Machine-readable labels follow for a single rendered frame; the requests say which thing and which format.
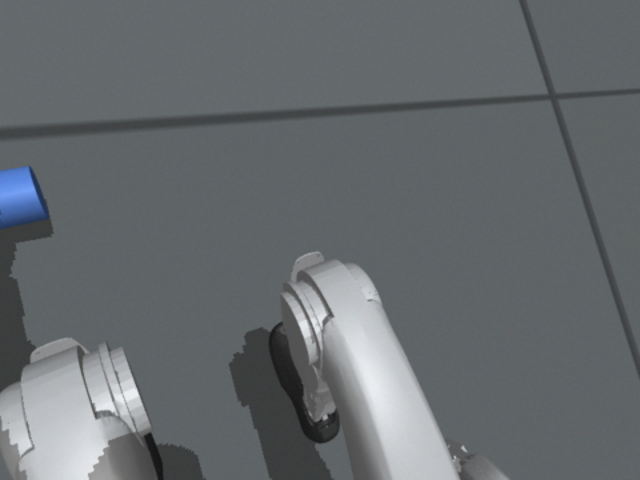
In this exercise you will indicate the left robot foot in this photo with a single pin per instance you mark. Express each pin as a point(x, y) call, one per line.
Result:
point(154, 455)

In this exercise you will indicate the right robot hand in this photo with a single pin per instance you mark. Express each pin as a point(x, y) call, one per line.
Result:
point(473, 467)

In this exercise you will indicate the right robot foot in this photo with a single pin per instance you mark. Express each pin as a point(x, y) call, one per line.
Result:
point(320, 431)

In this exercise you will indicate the can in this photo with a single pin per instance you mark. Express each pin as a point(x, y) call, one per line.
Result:
point(21, 198)

